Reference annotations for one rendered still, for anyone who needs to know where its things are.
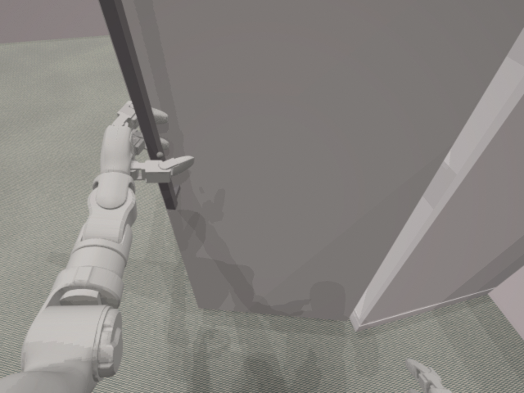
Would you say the fridge door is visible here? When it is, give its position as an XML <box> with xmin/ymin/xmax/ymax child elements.
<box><xmin>98</xmin><ymin>0</ymin><xmax>524</xmax><ymax>321</ymax></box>

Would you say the handle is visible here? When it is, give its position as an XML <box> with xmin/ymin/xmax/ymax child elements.
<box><xmin>99</xmin><ymin>0</ymin><xmax>180</xmax><ymax>210</ymax></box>

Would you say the left robot upper arm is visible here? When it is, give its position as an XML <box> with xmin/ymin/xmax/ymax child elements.
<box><xmin>0</xmin><ymin>305</ymin><xmax>123</xmax><ymax>393</ymax></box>

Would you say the robot right hand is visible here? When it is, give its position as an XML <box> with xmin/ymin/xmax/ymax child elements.
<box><xmin>405</xmin><ymin>358</ymin><xmax>452</xmax><ymax>393</ymax></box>

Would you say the robot left hand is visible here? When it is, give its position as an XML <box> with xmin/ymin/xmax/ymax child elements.
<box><xmin>100</xmin><ymin>101</ymin><xmax>194</xmax><ymax>183</ymax></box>

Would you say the left robot forearm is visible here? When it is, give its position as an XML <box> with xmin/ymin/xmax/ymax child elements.
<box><xmin>20</xmin><ymin>172</ymin><xmax>138</xmax><ymax>372</ymax></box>

